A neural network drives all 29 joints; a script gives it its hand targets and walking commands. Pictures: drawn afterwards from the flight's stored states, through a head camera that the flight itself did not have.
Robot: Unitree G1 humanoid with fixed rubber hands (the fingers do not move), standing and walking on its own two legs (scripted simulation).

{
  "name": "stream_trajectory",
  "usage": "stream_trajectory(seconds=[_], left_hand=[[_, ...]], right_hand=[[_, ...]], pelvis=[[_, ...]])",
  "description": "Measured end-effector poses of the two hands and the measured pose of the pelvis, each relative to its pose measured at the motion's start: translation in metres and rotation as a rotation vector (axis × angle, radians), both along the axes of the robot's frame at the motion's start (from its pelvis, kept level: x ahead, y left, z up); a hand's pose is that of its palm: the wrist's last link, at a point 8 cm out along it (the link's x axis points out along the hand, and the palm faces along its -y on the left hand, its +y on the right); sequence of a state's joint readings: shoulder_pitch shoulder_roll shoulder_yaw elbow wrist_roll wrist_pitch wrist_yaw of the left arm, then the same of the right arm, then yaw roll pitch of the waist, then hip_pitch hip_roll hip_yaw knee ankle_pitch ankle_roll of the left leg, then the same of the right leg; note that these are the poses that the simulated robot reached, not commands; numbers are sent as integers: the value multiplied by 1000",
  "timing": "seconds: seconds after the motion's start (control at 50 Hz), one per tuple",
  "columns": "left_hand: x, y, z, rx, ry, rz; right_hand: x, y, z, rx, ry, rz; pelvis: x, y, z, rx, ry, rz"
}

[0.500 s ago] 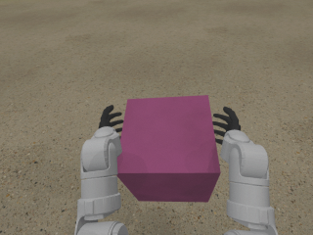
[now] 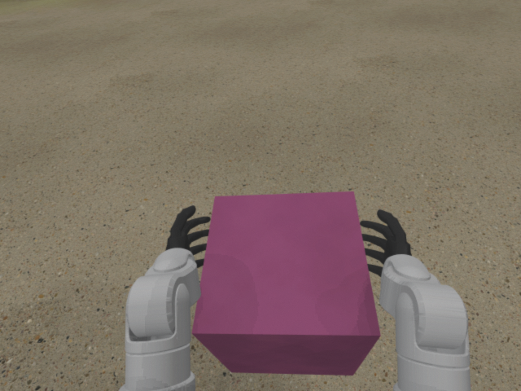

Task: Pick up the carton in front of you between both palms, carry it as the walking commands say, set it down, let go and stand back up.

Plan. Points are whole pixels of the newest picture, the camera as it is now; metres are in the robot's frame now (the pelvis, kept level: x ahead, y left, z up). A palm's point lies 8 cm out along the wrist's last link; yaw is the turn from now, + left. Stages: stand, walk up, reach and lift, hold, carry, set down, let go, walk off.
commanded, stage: carry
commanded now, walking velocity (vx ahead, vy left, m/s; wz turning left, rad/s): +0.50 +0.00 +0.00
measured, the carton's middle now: (287, 290) +0.29 -0.01 +0.01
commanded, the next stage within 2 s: none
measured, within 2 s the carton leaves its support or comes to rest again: neither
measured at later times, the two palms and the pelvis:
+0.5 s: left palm (212, 138) +0.58 +0.14 +0.11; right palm (355, 142) +0.57 -0.15 +0.11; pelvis +0.32 +0.00 +0.00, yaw -1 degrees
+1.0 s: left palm (228, 71) +0.89 +0.14 +0.12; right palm (334, 72) +0.89 -0.15 +0.11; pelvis +0.64 -0.01 +0.00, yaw +0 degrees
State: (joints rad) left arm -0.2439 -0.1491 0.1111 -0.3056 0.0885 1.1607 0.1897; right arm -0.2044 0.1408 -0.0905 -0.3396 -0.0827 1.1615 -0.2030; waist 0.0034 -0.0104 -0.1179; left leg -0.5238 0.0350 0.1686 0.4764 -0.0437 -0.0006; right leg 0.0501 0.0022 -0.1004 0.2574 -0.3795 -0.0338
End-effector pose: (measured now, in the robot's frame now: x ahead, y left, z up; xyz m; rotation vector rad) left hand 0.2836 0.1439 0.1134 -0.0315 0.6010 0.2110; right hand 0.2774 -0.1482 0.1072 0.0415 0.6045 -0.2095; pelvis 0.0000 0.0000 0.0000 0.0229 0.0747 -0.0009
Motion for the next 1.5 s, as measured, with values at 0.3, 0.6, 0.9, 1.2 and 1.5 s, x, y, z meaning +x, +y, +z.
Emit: stream_trajectory(seconds=[0.3, 0.6, 0.9, 1.2, 1.5], left_hand=[[160, 16, -6, 15, 75, -77], [364, -23, -17, 54, 44, -1], [534, -21, 13, 46, 9, 4], [747, 12, -18, 13, 101, -69], [945, -9, 6, 36, -24, -17]], right_hand=[[141, 19, -1, -75, 130, -46], [365, -20, -27, -26, 101, 15], [537, -18, 6, -44, 65, 26], [726, 22, -16, -90, 191, -37], [940, -1, 0, -66, 62, 5]], pelvis=[[177, 28, 16, -43, -9, -35], [387, -24, -15, -40, -20, 14], [561, -24, 16, -7, -5, 11], [755, 27, 7, -37, -8, -43], [964, -6, -3, -28, -12, -12]])
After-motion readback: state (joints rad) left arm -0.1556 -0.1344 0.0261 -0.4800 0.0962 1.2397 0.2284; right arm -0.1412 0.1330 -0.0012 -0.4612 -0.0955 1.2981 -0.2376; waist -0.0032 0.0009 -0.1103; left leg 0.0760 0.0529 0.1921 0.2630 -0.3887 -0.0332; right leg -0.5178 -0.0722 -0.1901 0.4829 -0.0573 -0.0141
